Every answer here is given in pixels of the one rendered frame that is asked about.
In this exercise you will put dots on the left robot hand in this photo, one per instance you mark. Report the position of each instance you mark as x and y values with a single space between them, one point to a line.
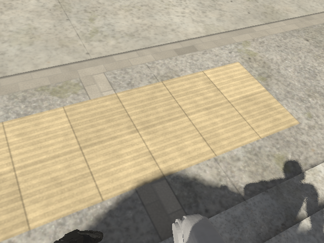
78 236

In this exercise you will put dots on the right robot thigh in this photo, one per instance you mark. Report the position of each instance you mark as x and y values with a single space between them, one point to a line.
195 229

